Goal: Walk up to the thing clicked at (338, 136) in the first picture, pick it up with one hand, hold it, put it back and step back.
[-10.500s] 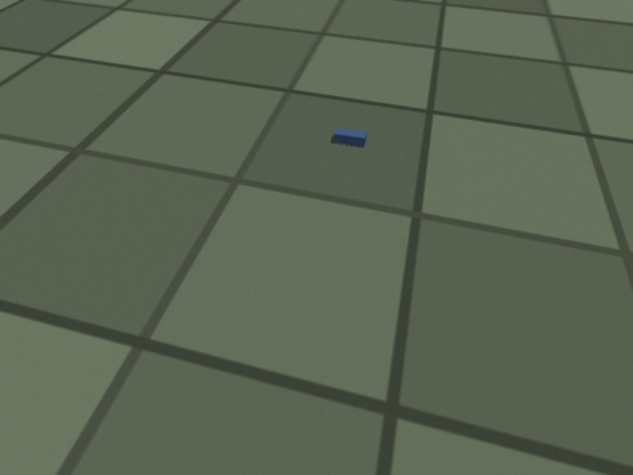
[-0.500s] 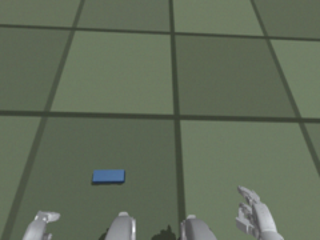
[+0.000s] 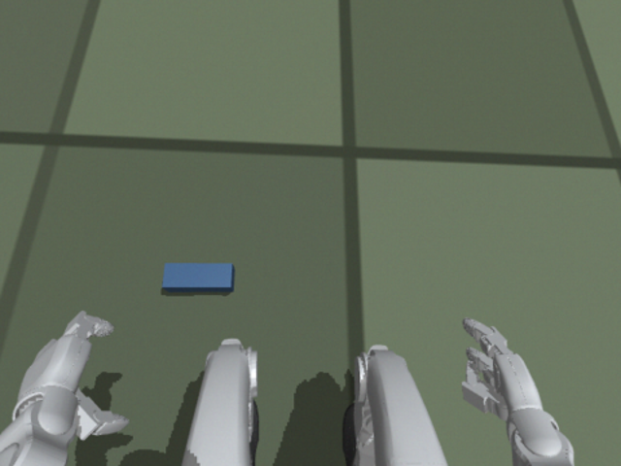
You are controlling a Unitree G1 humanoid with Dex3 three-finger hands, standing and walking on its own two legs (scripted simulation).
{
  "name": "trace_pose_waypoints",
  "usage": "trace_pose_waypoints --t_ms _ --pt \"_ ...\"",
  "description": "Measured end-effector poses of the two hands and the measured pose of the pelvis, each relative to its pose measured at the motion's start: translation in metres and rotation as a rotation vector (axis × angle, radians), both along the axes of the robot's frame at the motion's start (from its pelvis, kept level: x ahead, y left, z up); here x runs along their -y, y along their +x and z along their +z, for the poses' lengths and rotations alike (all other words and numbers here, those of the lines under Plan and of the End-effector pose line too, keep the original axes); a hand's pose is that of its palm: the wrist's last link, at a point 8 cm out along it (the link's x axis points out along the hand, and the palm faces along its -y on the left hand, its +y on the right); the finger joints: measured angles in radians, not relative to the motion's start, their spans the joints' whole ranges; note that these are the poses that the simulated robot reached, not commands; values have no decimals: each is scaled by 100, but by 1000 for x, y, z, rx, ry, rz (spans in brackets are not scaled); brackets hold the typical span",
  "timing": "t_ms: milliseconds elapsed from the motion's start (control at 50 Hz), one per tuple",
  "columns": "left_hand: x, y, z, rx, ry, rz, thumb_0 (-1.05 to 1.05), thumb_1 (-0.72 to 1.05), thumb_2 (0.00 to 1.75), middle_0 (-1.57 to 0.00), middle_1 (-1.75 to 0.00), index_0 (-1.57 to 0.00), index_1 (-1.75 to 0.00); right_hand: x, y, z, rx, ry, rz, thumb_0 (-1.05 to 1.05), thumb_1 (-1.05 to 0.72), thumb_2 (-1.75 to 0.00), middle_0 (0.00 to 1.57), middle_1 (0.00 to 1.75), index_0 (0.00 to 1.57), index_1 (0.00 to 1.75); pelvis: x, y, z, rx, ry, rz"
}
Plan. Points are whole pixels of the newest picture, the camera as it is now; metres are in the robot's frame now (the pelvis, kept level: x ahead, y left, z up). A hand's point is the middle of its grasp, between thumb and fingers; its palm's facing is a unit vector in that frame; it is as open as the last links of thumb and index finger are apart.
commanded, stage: rise first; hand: left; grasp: from above
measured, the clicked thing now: (199, 277) +0.46 +0.26 -0.53
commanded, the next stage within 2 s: none
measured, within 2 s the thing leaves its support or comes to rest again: neither
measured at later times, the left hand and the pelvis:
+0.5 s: hand (136, 320) +0.32 +0.31 -0.31, palm faces -0.49 -0.21 -0.85, open 14.2 cm; pelvis -0.06 +0.00 -0.16, yaw -4 degrees
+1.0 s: hand (149, 299) +0.37 +0.31 -0.37, palm faces -0.47 -0.03 -0.88, open 14.2 cm; pelvis -0.05 +0.00 -0.21, yaw -6 degrees
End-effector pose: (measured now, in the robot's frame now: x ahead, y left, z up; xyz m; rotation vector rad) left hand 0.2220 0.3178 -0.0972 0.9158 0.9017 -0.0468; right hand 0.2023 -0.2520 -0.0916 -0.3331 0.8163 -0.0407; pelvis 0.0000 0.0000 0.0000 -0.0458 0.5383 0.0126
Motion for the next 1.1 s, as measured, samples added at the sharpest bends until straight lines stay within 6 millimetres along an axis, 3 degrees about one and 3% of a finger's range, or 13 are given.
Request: trace_pose_waypoints --t_ms 100,220,380,520,640,1100 --pt "-1 34 -43 57 84 -126 -1 -57 101 -9 -105 -8 -107 10 -21 -57 -76 -12 -14 1 -90 -90 20 30 21 30 1 -14 -45 -44 -6 -11" --pt "-2 66 -85 98 172 -242 -1 -58 103 -9 -104 -8 -106 16 -62 -120 -201 -11 -40 1 -92 -91 20 30 20 30 2 -33 -93 -62 -15 -26" --pt "-3 93 -128 119 248 -374 -1 -58 105 -9 -103 -7 -105 19 -129 -174 -367 -18 -100 1 -91 -91 20 30 21 30 1 -51 -140 -50 -29 -40" --pt "-1 114 -154 144 286 -482 -1 -58 106 -9 -102 -7 -104 22 -174 -191 -481 -47 -149 1 -91 -91 21 30 21 30 -2 -58 -166 -37 -46 -45" --pt "2 132 -172 169 325 -537 -1 -57 106 -8 -100 -7 -102 26 -193 -199 -537 -74 -170 1 -91 -91 21 30 21 30 -4 -58 -182 -32 -57 -50" --pt "5 166 -219 185 390 -645 0 -53 100 -8 -100 -9 -100 25 -182 -233 -585 -105 -117 0 -91 -90 21 30 21 30 -4 -51 -221 -29 -69 -66"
